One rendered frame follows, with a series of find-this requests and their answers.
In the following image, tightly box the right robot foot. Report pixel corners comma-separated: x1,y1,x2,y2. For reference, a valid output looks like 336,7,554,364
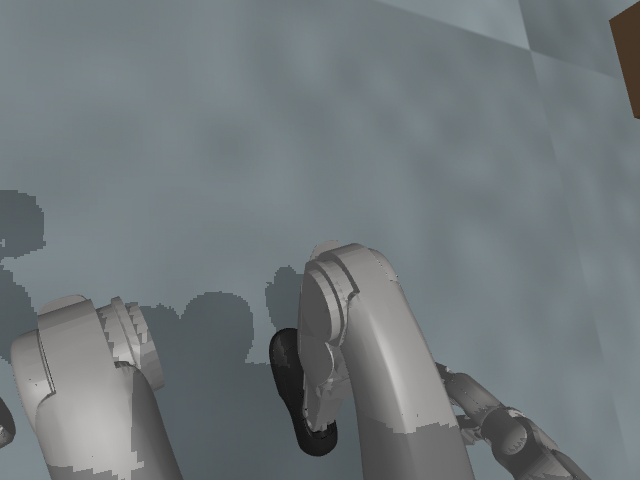
269,328,338,457

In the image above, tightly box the right robot arm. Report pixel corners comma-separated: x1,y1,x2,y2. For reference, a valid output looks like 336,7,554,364
481,407,591,480

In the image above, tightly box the right robot hand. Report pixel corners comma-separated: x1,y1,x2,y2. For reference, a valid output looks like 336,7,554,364
435,362,506,445

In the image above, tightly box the left robot arm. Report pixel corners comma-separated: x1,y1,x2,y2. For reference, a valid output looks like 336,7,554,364
0,397,16,449

